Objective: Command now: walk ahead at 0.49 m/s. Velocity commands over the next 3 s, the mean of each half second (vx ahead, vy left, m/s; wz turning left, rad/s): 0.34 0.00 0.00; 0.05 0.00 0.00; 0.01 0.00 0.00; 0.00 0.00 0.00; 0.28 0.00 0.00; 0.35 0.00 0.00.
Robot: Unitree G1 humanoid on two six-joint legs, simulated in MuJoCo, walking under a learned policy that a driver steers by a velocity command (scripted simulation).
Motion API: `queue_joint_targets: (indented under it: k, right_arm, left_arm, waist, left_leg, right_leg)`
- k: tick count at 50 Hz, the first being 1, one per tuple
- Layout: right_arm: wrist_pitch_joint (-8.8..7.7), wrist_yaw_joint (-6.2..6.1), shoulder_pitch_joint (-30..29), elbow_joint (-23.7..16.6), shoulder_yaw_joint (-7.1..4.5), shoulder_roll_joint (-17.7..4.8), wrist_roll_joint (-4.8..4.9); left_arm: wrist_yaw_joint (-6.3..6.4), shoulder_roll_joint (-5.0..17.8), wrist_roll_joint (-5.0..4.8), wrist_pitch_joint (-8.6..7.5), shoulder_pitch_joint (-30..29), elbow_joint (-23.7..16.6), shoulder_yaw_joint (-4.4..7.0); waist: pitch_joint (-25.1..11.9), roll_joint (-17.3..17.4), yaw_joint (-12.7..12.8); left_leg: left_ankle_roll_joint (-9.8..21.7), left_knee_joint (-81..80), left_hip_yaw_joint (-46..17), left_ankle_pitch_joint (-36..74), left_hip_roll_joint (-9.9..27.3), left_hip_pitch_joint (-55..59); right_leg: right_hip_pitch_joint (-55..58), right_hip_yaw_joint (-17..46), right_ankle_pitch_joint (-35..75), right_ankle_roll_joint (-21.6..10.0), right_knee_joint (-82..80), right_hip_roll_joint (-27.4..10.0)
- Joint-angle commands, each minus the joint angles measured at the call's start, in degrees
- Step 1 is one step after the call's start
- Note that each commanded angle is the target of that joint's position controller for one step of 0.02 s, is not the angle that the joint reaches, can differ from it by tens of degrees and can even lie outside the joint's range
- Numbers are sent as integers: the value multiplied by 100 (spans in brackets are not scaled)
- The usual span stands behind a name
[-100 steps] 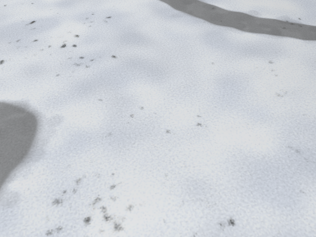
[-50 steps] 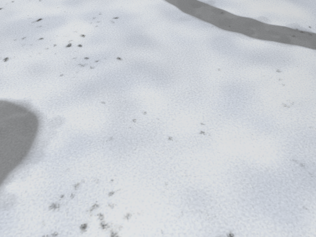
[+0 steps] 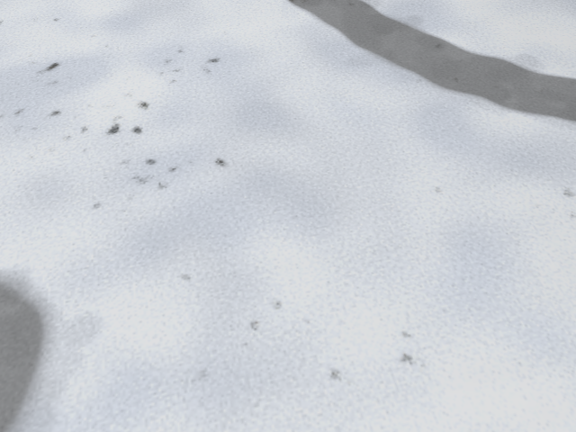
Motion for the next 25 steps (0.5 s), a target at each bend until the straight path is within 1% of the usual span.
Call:
queue_joint_targets:
  k: [1,4,6,8,9,10,11,12,13,14,15,16,17,18,19,20,21,22,23,24,25]
  right_arm:
    - [49,55,-237,-286,-39,-231,16]
    - [30,80,-905,-489,16,-116,79]
    - [17,81,-1206,-581,32,-126,98]
    - [-14,77,-1436,-676,30,-177,99]
    - [-45,66,-1433,-690,33,-174,88]
    - [-85,43,-1302,-657,30,-176,81]
    - [-131,4,-1011,-562,8,-224,67]
    - [-189,-43,-461,-363,-36,-321,50]
    - [-269,-110,375,-71,-95,-406,25]
    - [-347,-167,1094,143,-170,-667,-106]
    - [-362,-174,1722,217,-293,-1224,-236]
    - [-265,-110,1691,200,-300,-1174,83]
    - [-203,-95,1045,32,-243,-953,212]
    - [-198,-108,478,-28,-118,-574,200]
    - [-203,-139,329,6,-33,-315,177]
    - [-206,-183,284,43,26,-180,193]
    - [-218,-202,324,101,72,-122,168]
    - [-248,-207,368,134,86,-168,139]
    - [-276,-202,345,144,83,-281,116]
    - [-294,-194,310,141,87,-368,88]
    - [-294,-188,309,148,101,-408,63]
  left_arm:
    - [6,557,-23,-78,290,-221,46]
    - [20,559,-15,-81,597,-163,13]
    - [46,585,4,-82,798,-97,3]
    - [77,611,43,-70,919,-37,-2]
    - [98,593,67,-60,884,-15,-13]
    - [120,602,85,-54,813,-5,-17]
    - [141,644,90,-58,728,-4,-13]
    - [165,700,82,-64,650,-2,-3]
    - [161,734,33,-58,519,-19,-4]
    - [157,663,-71,-75,501,-78,-38]
    - [171,227,-238,-55,1029,-182,-126]
    - [188,353,-377,24,1538,0,-55]
    - [191,569,-175,93,1050,-58,19]
    - [160,442,-34,105,502,-207,6]
    - [132,368,54,146,296,-233,21]
    - [99,329,130,236,260,-245,37]
    - [74,176,164,334,435,-163,16]
    - [62,57,152,409,555,-101,-8]
    - [69,1,130,472,597,-75,-25]
    - [85,7,116,522,540,-75,-34]
    - [107,34,108,561,401,-97,-46]
  waist:
    - [401,-383,-29]
    - [443,-502,166]
    - [454,-539,261]
    - [487,-553,308]
    - [522,-527,256]
    - [467,-545,173]
    - [311,-610,46]
    - [45,-675,-155]
    - [-333,-570,-517]
    - [-792,-455,-755]
    - [-1761,628,-663]
    - [-2647,802,-539]
    - [-1982,132,-360]
    - [-1083,130,-243]
    - [-563,28,-116]
    - [-347,48,26]
    - [-345,82,147]
    - [-437,91,230]
    - [-484,132,319]
    - [-510,189,369]
    - [-487,265,369]
  left_leg:
    - [-135,-764,210,630,50,-429]
    - [-148,-1730,413,998,-125,-240]
    - [-94,-2128,500,1057,-227,-208]
    - [8,-2408,531,932,-298,-245]
    - [79,-2584,539,834,-359,-149]
    - [164,-2729,594,693,-482,124]
    - [254,-2806,648,531,-663,562]
    - [341,-2945,645,500,-848,1132]
    - [424,-3460,692,1052,-917,2007]
    - [558,-3450,273,2334,-351,3332]
    - [1229,-2753,-1364,5503,1515,5170]
    - [1990,-3019,-2608,6385,2147,5674]
    - [1794,-3391,-1980,5486,1783,4687]
    - [1547,-3752,-1499,4763,1489,3804]
    - [1313,-4063,-1082,4397,1220,3104]
    - [1106,-4262,-738,4117,986,2568]
    - [996,-4310,-508,4193,861,2218]
    - [998,-4329,-358,4342,790,2020]
    - [1001,-4341,-207,4398,718,1870]
    - [977,-4355,-99,4275,658,1792]
    - [928,-4375,-35,4011,603,1759]
  right_leg:
    - [-87,1068,1331,-415,-958,-1502]
    - [173,864,1942,-327,-886,-1440]
    - [524,826,2273,-329,-793,-1517]
    - [938,813,2641,-386,-626,-1644]
    - [1064,736,3187,-376,-417,-1663]
    - [1127,647,3948,-328,-127,-1658]
    - [1152,605,4864,-253,273,-1643]
    - [1188,620,5446,-164,815,-1600]
    - [1058,503,5235,-39,1709,-1444]
    - [192,441,3908,85,2793,-1236]
    - [-1313,82,-115,289,4901,-572]
    - [-2029,668,-2646,357,6138,-27]
    - [-2135,1013,-2116,368,6141,-368]
    - [-2316,949,-1775,406,5824,-529]
    - [-2199,922,-1557,442,5454,-685]
    - [-1898,908,-1386,476,5076,-778]
    - [-1483,859,-1251,504,4836,-765]
    - [-1195,790,-1155,542,4640,-714]
    - [-1042,734,-1087,577,4410,-690]
    - [-976,696,-1020,588,4097,-689]
    - [-963,663,-945,591,3706,-713]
